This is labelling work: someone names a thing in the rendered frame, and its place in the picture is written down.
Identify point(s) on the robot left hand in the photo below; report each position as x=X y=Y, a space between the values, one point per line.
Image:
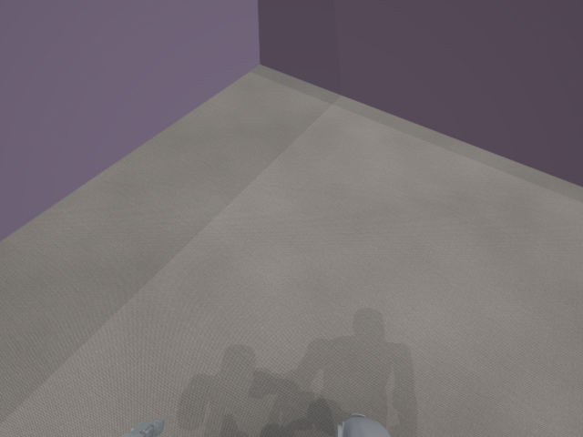
x=146 y=429

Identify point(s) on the robot right thigh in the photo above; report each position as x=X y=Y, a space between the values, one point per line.
x=361 y=427

